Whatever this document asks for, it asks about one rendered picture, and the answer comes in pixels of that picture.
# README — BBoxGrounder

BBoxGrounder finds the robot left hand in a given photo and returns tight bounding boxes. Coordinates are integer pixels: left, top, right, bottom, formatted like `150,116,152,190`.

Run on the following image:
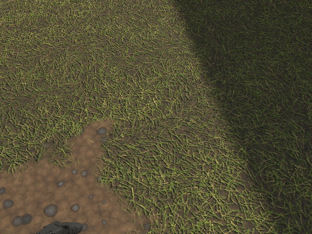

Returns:
34,220,83,234

